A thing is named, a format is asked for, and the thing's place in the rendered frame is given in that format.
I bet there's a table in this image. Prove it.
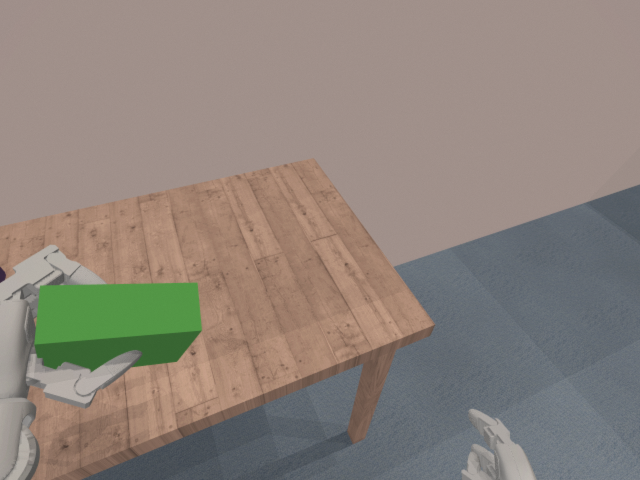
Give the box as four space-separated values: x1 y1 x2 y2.
0 158 435 480

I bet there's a robot left hand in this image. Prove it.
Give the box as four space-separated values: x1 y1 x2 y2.
0 245 143 409

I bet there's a robot right hand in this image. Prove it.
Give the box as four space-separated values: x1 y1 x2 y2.
461 409 537 480

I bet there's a sponge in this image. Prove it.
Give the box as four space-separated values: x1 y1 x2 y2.
34 283 202 372

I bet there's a robot left forearm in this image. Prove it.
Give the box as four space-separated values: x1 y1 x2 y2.
0 398 40 480

